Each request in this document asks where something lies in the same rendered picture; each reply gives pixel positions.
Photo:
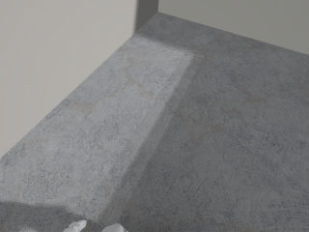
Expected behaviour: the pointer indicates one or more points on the robot left hand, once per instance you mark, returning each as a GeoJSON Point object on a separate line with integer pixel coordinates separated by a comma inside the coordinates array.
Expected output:
{"type": "Point", "coordinates": [76, 226]}

